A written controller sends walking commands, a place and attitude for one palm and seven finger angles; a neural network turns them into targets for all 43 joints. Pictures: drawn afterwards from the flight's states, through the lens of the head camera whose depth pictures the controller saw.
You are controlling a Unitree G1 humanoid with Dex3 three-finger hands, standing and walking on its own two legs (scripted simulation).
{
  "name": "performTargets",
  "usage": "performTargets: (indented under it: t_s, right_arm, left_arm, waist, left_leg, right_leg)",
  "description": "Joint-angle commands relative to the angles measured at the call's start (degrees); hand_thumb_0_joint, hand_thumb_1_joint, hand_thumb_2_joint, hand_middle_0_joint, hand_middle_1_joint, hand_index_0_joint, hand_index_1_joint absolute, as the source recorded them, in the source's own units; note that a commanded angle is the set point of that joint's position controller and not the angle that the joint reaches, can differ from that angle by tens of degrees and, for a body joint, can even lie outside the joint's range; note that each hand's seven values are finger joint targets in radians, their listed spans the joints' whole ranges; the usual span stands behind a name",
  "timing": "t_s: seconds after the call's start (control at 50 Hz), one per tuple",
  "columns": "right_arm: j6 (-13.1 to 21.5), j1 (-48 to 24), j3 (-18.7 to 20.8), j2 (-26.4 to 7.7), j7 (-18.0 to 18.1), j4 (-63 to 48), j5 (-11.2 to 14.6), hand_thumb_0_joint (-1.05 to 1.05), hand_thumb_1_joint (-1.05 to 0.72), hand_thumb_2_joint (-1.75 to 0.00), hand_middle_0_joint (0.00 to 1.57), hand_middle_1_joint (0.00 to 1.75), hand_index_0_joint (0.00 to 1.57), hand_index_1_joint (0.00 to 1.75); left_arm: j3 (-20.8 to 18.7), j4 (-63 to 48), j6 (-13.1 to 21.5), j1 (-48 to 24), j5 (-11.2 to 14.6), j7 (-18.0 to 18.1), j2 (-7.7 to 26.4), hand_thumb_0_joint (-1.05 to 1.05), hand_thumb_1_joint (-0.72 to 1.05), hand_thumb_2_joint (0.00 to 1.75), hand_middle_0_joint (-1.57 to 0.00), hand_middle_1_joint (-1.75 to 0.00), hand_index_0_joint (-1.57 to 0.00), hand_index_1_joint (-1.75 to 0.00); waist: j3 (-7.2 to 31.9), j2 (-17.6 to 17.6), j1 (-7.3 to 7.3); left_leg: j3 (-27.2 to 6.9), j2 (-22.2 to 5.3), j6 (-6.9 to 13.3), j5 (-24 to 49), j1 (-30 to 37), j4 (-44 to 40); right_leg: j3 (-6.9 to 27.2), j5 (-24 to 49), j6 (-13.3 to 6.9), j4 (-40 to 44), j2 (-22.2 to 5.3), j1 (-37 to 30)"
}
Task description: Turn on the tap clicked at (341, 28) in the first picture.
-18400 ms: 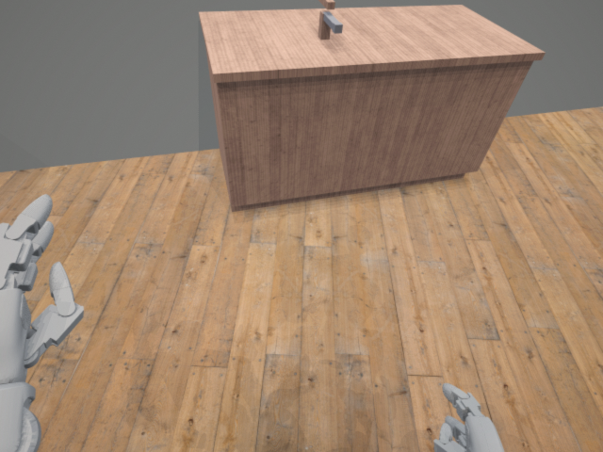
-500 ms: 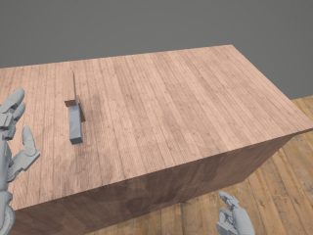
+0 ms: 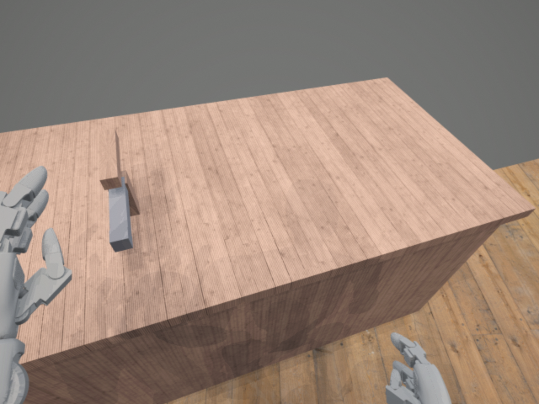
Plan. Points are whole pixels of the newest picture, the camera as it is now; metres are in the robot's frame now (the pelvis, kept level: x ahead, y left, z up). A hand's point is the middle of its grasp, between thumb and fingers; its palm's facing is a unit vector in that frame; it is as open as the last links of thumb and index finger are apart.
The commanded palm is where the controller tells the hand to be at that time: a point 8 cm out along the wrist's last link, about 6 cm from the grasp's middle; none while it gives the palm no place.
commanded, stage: shuffle to correct the standing spot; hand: left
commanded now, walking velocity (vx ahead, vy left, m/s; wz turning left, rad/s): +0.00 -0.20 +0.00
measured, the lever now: (121, 239) +0.35 +0.27 +0.03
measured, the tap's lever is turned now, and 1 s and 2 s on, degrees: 0 0 0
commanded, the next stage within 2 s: come to a stop and stand still in 0.34 s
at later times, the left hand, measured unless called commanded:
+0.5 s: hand (120, 270) +0.22 +0.18 +0.16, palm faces +0.32 -0.88 -0.36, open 7.4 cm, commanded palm +0.16 +0.23 +0.17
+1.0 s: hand (79, 235) +0.25 +0.23 +0.18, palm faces +0.46 -0.80 -0.39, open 7.4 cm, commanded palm +0.16 +0.23 +0.17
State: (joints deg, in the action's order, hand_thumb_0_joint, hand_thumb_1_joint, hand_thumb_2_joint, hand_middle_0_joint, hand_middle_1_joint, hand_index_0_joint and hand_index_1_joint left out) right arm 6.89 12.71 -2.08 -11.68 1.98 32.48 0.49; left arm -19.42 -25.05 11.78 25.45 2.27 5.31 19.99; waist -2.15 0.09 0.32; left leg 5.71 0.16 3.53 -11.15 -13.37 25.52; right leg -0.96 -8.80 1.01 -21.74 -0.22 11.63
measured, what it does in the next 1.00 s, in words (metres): stands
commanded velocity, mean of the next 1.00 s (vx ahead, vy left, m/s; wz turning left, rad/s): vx -0.01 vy -0.08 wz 0.00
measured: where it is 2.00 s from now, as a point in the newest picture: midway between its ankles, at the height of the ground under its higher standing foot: outside the picture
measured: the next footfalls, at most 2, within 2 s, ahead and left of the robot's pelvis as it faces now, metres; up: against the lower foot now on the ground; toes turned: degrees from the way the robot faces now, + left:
none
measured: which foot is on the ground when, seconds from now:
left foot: down 0.00-1.00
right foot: down 0.00-1.00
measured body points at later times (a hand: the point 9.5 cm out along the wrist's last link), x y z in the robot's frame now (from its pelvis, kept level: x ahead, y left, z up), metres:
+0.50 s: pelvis +0.00 -0.05 +0.00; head +0.01 -0.04 +0.45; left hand +0.20 +0.23 +0.18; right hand +0.18 -0.28 -0.07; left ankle +0.03 +0.07 -0.74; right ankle +0.03 -0.13 -0.74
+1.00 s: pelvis +0.00 -0.05 +0.00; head +0.02 -0.04 +0.45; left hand +0.22 +0.27 +0.20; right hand +0.18 -0.28 -0.08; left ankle +0.03 +0.07 -0.74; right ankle +0.03 -0.13 -0.74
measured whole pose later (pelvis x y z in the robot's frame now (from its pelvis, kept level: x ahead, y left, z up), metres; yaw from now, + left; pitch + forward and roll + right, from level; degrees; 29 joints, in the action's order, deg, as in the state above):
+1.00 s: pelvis +0.00 -0.05 +0.00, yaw -1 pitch +0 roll -1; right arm 7.4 12.0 0.0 -13.3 1.2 33.4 1.5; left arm -24.6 -16.7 11.0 12.5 3.5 5.0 24.1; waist -3.0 -0.9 3.1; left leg 3.7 -3.4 -0.1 -11.5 -15.1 26.8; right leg -1.6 -8.9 -2.5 -22.3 3.7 13.4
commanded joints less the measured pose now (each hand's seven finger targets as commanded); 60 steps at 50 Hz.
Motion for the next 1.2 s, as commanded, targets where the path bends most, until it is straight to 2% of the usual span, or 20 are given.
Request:
performTargets:
  t_s: [0.0, 0.18, 0.22, 0.42, 0.48, 0.5, 0.56, 0.68, 0.7, 0.82, 0.84, 0.86, 0.88, 0.9, 0.94, 1.02, 1.04, 1.08, 1.12, 1.18]
  right_arm:
    - [3.37, -5.55, 2.99, -6.85, 0.73, -8.82, 0.17, 0.00, -0.90, -0.90, 0.20, 0.30, 0.20, 0.30]
    - [3.34, -6.56, 3.24, -6.22, 0.62, -9.50, 0.51, 0.00, -0.90, -0.90, 0.20, 0.30, 0.20, 0.30]
    - [3.19, -5.92, 3.46, -6.24, 0.55, -9.68, 0.40, 0.00, -0.90, -0.90, 0.20, 0.30, 0.20, 0.30]
    - [2.62, -6.01, 3.87, -6.21, 0.67, -9.98, 0.68, 0.00, -0.90, -0.90, 0.20, 0.30, 0.20, 0.30]
    - [2.70, -6.74, 3.60, -6.23, 0.83, -9.68, 1.12, 0.00, -0.90, -0.90, 0.20, 0.30, 0.20, 0.30]
    - [2.66, -6.25, 3.50, -6.46, 0.92, -9.42, 0.83, 0.00, -0.90, -0.90, 0.20, 0.30, 0.20, 0.30]
    - [2.85, -6.27, 3.65, -6.65, 1.20, -9.33, 1.08, 0.00, -0.90, -0.90, 0.20, 0.30, 0.20, 0.30]
    - [2.66, -7.33, 3.48, -6.86, 1.57, -8.66, 1.61, 0.00, -0.90, -0.90, 0.20, 0.30, 0.20, 0.30]
    - [2.62, -6.81, 3.37, -7.00, 1.62, -8.59, 1.33, 0.00, -0.90, -0.90, 0.20, 0.30, 0.20, 0.30]
    - [2.88, -7.16, 3.46, -7.14, 1.62, -8.60, 1.37, 0.00, -0.90, -0.90, 0.20, 0.30, 0.20, 0.30]
    - [4.92, 2.40, 6.13, -8.50, 1.86, -5.03, -1.14, 0.00, -0.90, -0.90, 0.20, 0.30, 0.20, 0.30]
    - [3.83, -2.67, 3.94, -3.55, 1.77, -4.20, -0.32, 0.00, -0.90, -0.90, 0.20, 0.30, 0.20, 0.30]
    - [3.60, -6.15, 5.18, -5.84, 0.54, -8.26, 1.65, 0.00, -0.90, -0.90, 0.20, 0.30, 0.20, 0.30]
    - [3.91, -3.19, 4.97, -6.92, 0.23, -7.63, 0.97, 0.00, -0.90, -0.90, 0.20, 0.30, 0.20, 0.30]
    - [4.08, -4.11, 4.42, -6.56, -1.23, -8.44, 1.44, 0.00, -0.90, -0.90, 0.20, 0.30, 0.20, 0.30]
    - [4.33, -5.64, 3.80, -6.79, -0.95, -8.94, 0.77, 0.00, -0.90, -0.90, 0.20, 0.30, 0.20, 0.30]
    - [4.44, -5.68, 3.73, -6.87, -0.66, -9.09, 0.56, 0.00, -0.90, -0.90, 0.20, 0.30, 0.20, 0.30]
    - [4.31, -6.85, 3.34, -7.02, -0.12, -8.69, 0.35, 0.00, -0.90, -0.90, 0.20, 0.30, 0.20, 0.30]
    - [4.55, -6.19, 3.41, -6.57, 0.30, -9.21, 0.16, 0.00, -0.90, -0.90, 0.20, 0.30, 0.20, 0.30]
    - [5.49, -6.92, 3.13, -6.13, 0.10, -9.09, 0.20, 0.00, -0.90, -0.90, 0.20, 0.30, 0.20, 0.30]
  left_arm:
    - [-5.04, -12.23, 3.33, -4.78, 0.49, 1.01, 8.63, 0.00, 0.90, 0.90, -0.20, -0.30, -0.20, -0.30]
    - [-6.35, -13.76, 2.49, -5.59, 1.04, 0.83, 10.24, 0.00, 0.90, 0.90, -0.20, -0.30, -0.20, -0.30]
    - [-6.04, -12.98, 2.36, -4.69, 1.42, 0.58, 9.71, 0.00, 0.90, 0.90, -0.20, -0.30, -0.20, -0.30]
    - [-6.60, -15.06, 1.40, -3.10, 2.63, 0.28, 10.42, 0.00, 0.90, 0.90, -0.20, -0.30, -0.20, -0.30]
    - [-7.65, -14.77, 1.04, -1.64, 2.43, 0.89, 11.44, 0.00, 0.90, 0.90, -0.20, -0.30, -0.20, -0.30]
    - [-6.13, -14.66, 1.10, -1.36, 2.57, 0.83, 9.75, 0.00, 0.90, 0.90, -0.20, -0.30, -0.20, -0.30]
    - [-6.92, -13.81, 0.60, -0.42, 2.60, 1.14, 10.73, 0.00, 0.90, 0.90, -0.20, -0.30, -0.20, -0.30]
    - [-7.09, -13.05, -0.28, -1.37, 2.54, 1.58, 11.52, 0.00, 0.90, 0.90, -0.20, -0.30, -0.20, -0.30]
    - [-5.81, -12.44, -0.31, -1.61, 2.64, 1.44, 10.04, 0.00, 0.90, 0.90, -0.20, -0.30, -0.20, -0.30]
    - [-5.76, -12.66, -0.47, -2.13, 2.47, 1.48, 10.33, 0.00, 0.90, 0.90, -0.20, -0.30, -0.20, -0.30]
    - [-38.54, -21.65, 3.89, -56.59, -5.66, 1.33, 54.99, 0.00, 0.90, 0.90, -0.20, -0.30, -0.20, -0.30]
    - [-16.34, 6.49, 2.43, -28.76, -1.10, -1.10, 21.85, 0.00, 0.90, 0.90, -0.20, -0.30, -0.20, -0.30]
    - [-10.49, 4.69, 1.55, -18.51, 0.78, -0.66, 12.38, 0.00, 0.90, 0.90, -0.20, -0.30, -0.20, -0.30]
    - [-5.49, 1.73, 2.96, -16.93, 1.04, -1.31, 9.54, 0.00, 0.90, 0.90, -0.20, -0.30, -0.20, -0.30]
    - [-2.02, -4.49, 3.51, -9.09, 1.36, -0.85, 7.64, 0.00, 0.90, 0.90, -0.20, -0.30, -0.20, -0.30]
    - [-5.65, -9.91, 3.16, -4.83, 0.80, 0.37, 11.67, 0.00, 0.90, 0.90, -0.20, -0.30, -0.20, -0.30]
    - [-6.92, -10.24, 3.27, -5.23, 0.74, 0.43, 12.58, 0.00, 0.90, 0.90, -0.20, -0.30, -0.20, -0.30]
    - [-11.60, -13.24, 3.92, -7.76, 0.41, 0.96, 16.75, 0.00, 0.90, 0.90, -0.20, -0.30, -0.20, -0.30]
    - [-10.52, -13.94, 4.47, -9.19, 0.47, 0.92, 14.11, 0.00, 0.90, 0.90, -0.20, -0.30, -0.20, -0.30]
    - [-10.84, -17.29, 4.96, -10.63, 0.27, 1.01, 14.64, 0.00, 0.90, 0.90, -0.20, -0.30, -0.20, -0.30]
  waist:
    - [6.60, -2.49, -0.15]
    - [7.11, -5.36, -0.09]
    - [7.00, -3.81, -0.14]
    - [7.33, -4.08, -0.47]
    - [8.11, -4.77, -0.24]
    - [8.07, -4.35, -0.31]
    - [7.48, -1.78, -0.27]
    - [7.45, -0.16, -0.30]
    - [6.82, 0.73, -0.47]
    - [6.71, -0.04, -0.10]
    - [-4.23, 13.10, 1.76]
    - [9.21, 9.10, 1.09]
    - [8.98, -5.59, 3.38]
    - [9.19, -7.85, 2.41]
    - [7.66, -3.60, 3.08]
    - [5.41, 5.36, 2.58]
    - [4.65, 5.25, 2.30]
    - [4.96, -0.23, 2.09]
    - [7.05, -5.31, 1.92]
    - [10.08, -7.69, 1.95]
  left_leg:
    - [-9.90, -7.64, -2.55, -3.12, 2.42, -7.71]
    - [-10.43, -9.85, -2.82, -1.86, 3.73, -8.56]
    - [-10.17, -10.23, -2.27, -2.76, 3.00, -7.86]
    - [-8.66, -10.30, -2.01, -1.55, 2.84, -4.39]
    - [-7.90, -8.38, -2.00, -2.39, 2.56, -3.22]
    - [-7.62, -7.74, -1.80, -2.36, 2.49, -2.33]
    - [-7.56, -6.84, -1.74, -1.64, 2.96, -0.68]
    - [-7.70, -6.47, -1.34, 0.02, 4.45, -0.58]
    - [-7.86, -6.38, -1.28, 0.00, 4.03, -0.76]
    - [-8.03, -6.35, -1.10, 0.80, 4.56, -1.41]
    - [0.57, -3.71, -2.64, -0.05, -0.75, 5.32]
    - [-3.38, 0.83, -1.47, 1.83, 0.68, 3.93]
    - [-2.96, -1.38, -2.06, 2.28, 5.69, 0.67]
    - [-1.99, -1.87, -2.35, -1.21, 3.43, 1.31]
    - [-2.68, -1.53, -1.94, -4.42, 2.38, -0.85]
    - [-4.83, -3.02, -2.05, -6.36, 2.93, -3.82]
    - [-5.11, -3.15, -2.07, -6.69, 2.79, -4.38]
    - [-6.14, -4.25, -1.99, -5.62, 3.39, -6.80]
    - [-7.55, -5.84, -1.24, -3.81, 1.92, -8.16]
    - [-7.59, -6.58, -1.39, 6.58, 4.82, -6.21]
  right_leg:
    - [4.82, 1.79, -2.23, 2.89, -3.76, -0.85]
    - [4.03, 2.35, -1.93, 2.09, -2.85, -0.11]
    - [4.30, 2.08, -1.78, 2.76, -2.79, -0.04]
    - [6.26, 3.59, -2.09, 3.35, -3.06, 1.33]
    - [7.91, 2.34, -2.53, 4.64, -4.30, 0.29]
    - [8.42, 2.21, -2.60, 5.51, -4.47, 0.46]
    - [10.22, 0.69, -2.58, 7.53, -5.66, 1.52]
    - [10.07, -0.49, -2.08, 8.32, -6.38, 1.91]
    - [9.50, -0.55, -2.03, 8.41, -6.10, 2.03]
    - [9.64, 0.38, -1.80, 8.26, -6.21, 1.36]
    - [8.50, 3.81, 7.70, 15.16, -3.44, 11.35]
    - [9.78, 0.14, 0.62, 7.77, -7.04, 1.64]
    - [13.04, 4.04, -1.62, 4.66, -6.76, 1.83]
    - [12.32, 0.70, -0.77, 5.10, -6.61, 0.93]
    - [11.88, -5.86, 1.17, 7.01, -5.76, -0.51]
    - [7.39, -12.77, -1.41, 7.70, -3.50, 2.46]
    - [7.32, -13.12, -1.74, 7.64, -3.05, 3.31]
    - [5.91, -9.15, -1.89, 4.82, -1.77, 2.84]
    - [3.62, -2.36, -1.81, 0.06, -1.18, -1.76]
    - [1.93, 5.50, -1.76, -3.20, -1.43, -3.72]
